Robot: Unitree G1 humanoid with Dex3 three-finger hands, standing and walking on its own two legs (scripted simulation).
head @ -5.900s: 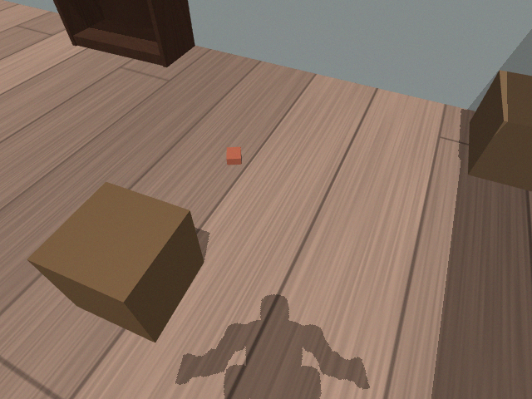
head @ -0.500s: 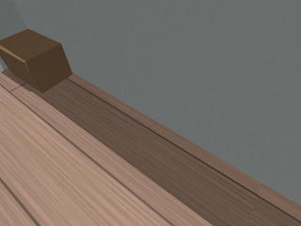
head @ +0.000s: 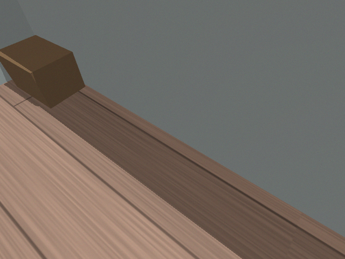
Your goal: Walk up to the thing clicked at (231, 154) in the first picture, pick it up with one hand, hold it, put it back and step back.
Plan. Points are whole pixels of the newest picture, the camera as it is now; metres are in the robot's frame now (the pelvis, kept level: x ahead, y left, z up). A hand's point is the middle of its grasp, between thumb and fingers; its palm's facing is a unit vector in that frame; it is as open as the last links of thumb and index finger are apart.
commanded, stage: stand
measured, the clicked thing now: out of the picture +0.13 +1.43 -0.76
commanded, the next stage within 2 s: walk up in 0.58 s
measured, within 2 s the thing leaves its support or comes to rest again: neither
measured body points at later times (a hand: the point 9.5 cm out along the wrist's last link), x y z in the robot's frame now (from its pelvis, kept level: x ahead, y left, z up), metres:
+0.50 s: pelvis +0.00 +0.00 +0.00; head +0.01 +0.00 +0.45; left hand +0.07 +0.30 -0.13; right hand +0.07 -0.30 -0.13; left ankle -0.02 +0.12 -0.75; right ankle +0.00 -0.14 -0.75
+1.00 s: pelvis -0.02 -0.07 -0.01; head +0.03 -0.06 +0.44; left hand -0.02 +0.26 -0.11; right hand +0.18 -0.34 -0.13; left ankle -0.06 +0.08 -0.69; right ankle +0.01 -0.15 -0.75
